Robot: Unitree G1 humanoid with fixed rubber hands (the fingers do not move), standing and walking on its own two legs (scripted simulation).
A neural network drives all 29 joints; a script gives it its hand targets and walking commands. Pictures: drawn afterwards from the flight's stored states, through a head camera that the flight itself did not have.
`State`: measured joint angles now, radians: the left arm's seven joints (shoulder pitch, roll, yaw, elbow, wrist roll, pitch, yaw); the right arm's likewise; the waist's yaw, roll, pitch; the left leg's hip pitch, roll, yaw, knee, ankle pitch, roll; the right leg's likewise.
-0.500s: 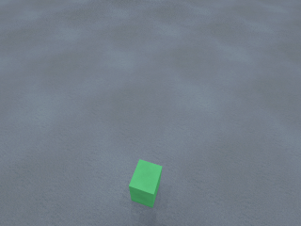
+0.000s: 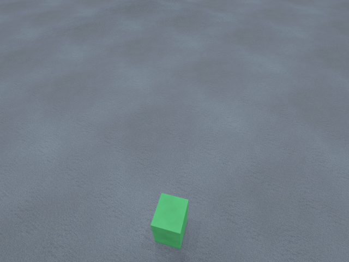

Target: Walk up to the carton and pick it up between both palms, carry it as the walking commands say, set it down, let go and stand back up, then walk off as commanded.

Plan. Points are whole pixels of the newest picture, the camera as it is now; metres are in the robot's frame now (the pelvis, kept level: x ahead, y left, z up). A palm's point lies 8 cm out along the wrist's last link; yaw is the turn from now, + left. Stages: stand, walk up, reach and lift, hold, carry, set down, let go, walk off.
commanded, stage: walk up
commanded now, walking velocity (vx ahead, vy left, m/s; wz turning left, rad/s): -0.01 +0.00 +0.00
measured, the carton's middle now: (171, 221) +0.47 +0.07 -0.65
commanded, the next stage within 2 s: stand in 1.18 s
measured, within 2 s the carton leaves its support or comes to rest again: neither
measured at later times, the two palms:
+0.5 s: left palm out of the picture -0.03 +0.37 -0.11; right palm out of the picture +0.11 -0.18 -0.13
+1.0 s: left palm (55, 233) +0.24 +0.36 -0.13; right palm out of the picture +0.05 -0.07 -0.15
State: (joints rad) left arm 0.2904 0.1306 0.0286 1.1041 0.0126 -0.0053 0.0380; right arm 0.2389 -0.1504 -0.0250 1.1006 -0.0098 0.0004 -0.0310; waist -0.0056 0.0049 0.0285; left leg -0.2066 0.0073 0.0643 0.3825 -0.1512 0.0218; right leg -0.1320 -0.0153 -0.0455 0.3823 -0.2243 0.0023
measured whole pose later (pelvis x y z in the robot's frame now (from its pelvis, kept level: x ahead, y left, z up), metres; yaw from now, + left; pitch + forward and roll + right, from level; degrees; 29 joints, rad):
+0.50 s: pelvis +0.03 +0.08 +0.00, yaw -8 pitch +2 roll +2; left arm 0.43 0.27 0.11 1.07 0.05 0.02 0.07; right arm 0.14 -0.27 -0.05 0.89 -0.03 0.06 0.03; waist 0.08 -0.01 0.04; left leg -0.40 0.03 -0.02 0.65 -0.29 -0.06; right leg -0.21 -0.15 0.14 0.39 -0.24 0.12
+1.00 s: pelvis +0.10 +0.15 +0.00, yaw -10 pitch -1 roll +0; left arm 0.13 0.18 0.03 0.99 0.00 0.02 0.03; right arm 0.30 -0.17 -0.01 1.08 -0.01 0.00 -0.04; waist -0.04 0.02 0.05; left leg -0.13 0.01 0.04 0.43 -0.27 0.00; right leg -0.18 0.02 -0.06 0.43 -0.23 -0.04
